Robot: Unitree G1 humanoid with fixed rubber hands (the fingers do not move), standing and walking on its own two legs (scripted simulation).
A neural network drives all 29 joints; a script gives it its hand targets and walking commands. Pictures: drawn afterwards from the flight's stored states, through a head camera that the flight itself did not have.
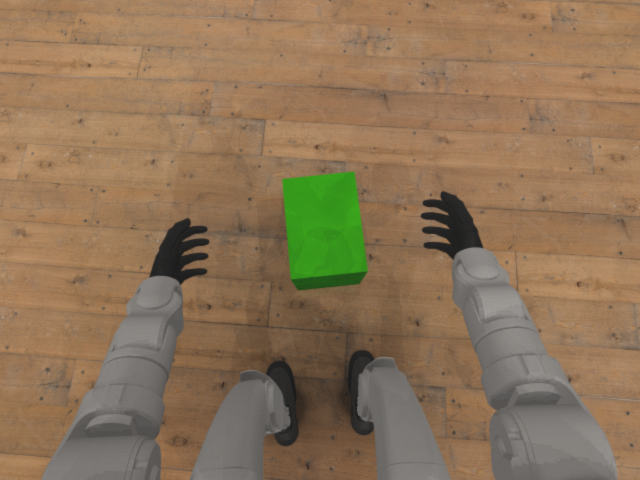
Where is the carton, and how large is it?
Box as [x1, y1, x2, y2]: [282, 172, 367, 289]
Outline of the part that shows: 354,172 282,179 290,275 292,281 298,289 359,283 367,271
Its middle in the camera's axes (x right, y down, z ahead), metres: +0.02 +0.00 +1.00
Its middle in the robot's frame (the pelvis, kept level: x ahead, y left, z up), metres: +0.52 -0.02 -0.59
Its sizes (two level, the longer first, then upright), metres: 0.241 0.173 0.233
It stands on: the floor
